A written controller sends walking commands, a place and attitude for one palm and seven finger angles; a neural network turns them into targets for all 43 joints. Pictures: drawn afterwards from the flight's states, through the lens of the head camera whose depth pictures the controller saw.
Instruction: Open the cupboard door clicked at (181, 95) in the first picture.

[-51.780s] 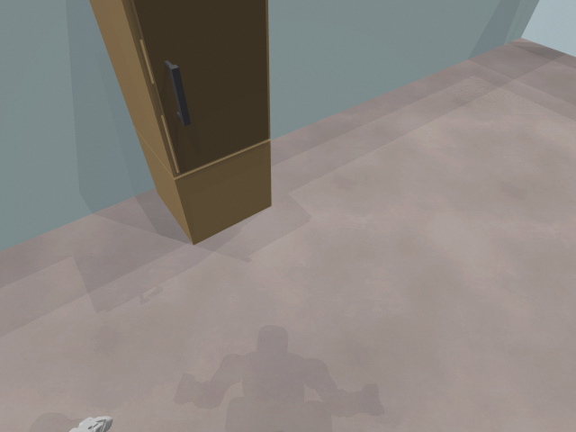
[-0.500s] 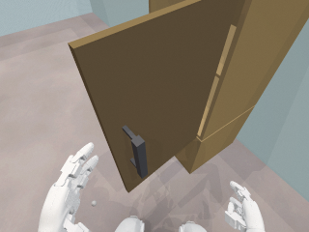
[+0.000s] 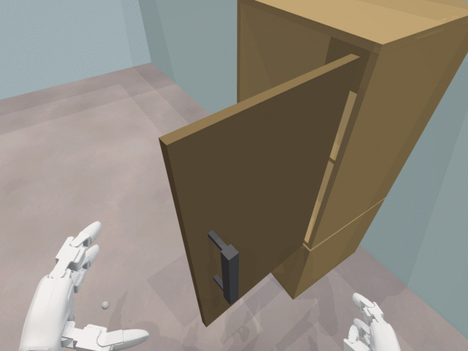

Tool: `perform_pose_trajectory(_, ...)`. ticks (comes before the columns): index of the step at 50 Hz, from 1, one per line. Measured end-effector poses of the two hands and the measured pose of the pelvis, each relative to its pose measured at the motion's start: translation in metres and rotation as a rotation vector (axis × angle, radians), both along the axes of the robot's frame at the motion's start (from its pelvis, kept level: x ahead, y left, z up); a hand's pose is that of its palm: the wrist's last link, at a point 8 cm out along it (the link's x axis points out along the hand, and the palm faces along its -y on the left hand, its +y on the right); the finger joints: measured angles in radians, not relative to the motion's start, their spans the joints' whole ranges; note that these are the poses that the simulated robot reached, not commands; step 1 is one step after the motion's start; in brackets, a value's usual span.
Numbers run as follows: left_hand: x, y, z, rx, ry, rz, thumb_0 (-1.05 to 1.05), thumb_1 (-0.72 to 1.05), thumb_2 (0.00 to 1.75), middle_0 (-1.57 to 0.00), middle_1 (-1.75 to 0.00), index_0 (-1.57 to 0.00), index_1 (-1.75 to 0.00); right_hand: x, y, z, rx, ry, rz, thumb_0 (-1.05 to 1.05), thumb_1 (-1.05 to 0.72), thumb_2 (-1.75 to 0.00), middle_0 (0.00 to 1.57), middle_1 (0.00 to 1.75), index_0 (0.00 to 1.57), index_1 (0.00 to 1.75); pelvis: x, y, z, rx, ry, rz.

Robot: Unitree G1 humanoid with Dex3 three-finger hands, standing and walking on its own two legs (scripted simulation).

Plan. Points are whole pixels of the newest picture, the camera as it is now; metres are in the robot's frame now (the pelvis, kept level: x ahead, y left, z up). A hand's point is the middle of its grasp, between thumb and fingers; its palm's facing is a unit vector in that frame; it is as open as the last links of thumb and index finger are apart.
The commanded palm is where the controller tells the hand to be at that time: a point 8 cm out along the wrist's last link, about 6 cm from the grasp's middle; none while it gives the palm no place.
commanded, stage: draw the hand back to the body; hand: left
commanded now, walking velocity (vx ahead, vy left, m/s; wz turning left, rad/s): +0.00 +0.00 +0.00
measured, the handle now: (223, 269) +0.27 +0.05 +0.00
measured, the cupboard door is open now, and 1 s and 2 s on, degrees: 95 95 95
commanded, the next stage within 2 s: step back with the hand held close in 0.86 s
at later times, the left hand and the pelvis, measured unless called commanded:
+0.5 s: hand (30, 230) +0.20 +0.26 +0.21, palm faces +0.46 -0.80 -0.39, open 8.9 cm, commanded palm +0.15 +0.30 +0.22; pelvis +0.01 +0.00 +0.04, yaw -1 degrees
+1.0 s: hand (50, 230) +0.20 +0.24 +0.20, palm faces +0.45 -0.80 -0.39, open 7.4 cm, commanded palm +0.15 +0.28 +0.22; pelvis +0.01 -0.02 +0.04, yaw -1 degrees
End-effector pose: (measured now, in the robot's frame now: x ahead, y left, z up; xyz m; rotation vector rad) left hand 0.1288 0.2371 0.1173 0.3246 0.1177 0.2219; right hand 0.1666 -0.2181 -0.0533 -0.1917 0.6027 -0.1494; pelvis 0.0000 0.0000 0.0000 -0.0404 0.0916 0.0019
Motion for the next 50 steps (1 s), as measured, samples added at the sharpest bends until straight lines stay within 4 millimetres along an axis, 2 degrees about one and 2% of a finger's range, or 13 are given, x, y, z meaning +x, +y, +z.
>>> perform_pose_trajectory(14, 0.018, 0.038, 0.061, 0.111, -0.165, 0.100, 0.00, 0.25, 0.63, -0.18, -0.30, -0.19, -0.30, 0.012, 0.019, 0.018, 0.021, -0.010, 0.067, 0.01, -0.90, -0.90, 0.20, 0.30, 0.20, 0.30, 0.009, 0.009, 0.025, 0.012, -0.094, -0.002)
perform_pose_trajectory(27, 0.026, 0.062, 0.110, 0.197, -0.321, 0.187, 0.00, 0.69, 0.82, -0.20, -0.30, -0.20, -0.30, 0.016, 0.005, 0.024, 0.009, 0.015, 0.073, 0.01, -0.90, -0.90, 0.20, 0.30, 0.20, 0.30, 0.008, 0.001, 0.038, 0.022, -0.140, -0.011)
perform_pose_trajectory(35, 0.029, 0.050, 0.100, 0.157, -0.276, 0.177, 0.01, 0.85, 0.88, -0.20, -0.30, -0.21, -0.30, 0.012, -0.009, 0.022, 0.007, 0.044, 0.057, 0.01, -0.90, -0.90, 0.20, 0.30, 0.20, 0.30, 0.008, -0.006, 0.041, 0.029, -0.150, -0.016)
perform_pose_trajectory(50, 0.028, 0.038, 0.102, 0.170, -0.270, 0.184, 0.01, 0.89, 0.90, -0.21, -0.30, -0.21, -0.30, 0.015, -0.020, 0.020, 0.019, 0.044, 0.057, 0.01, -0.90, -0.90, 0.20, 0.30, 0.20, 0.30, 0.008, -0.020, 0.043, 0.030, -0.165, -0.016)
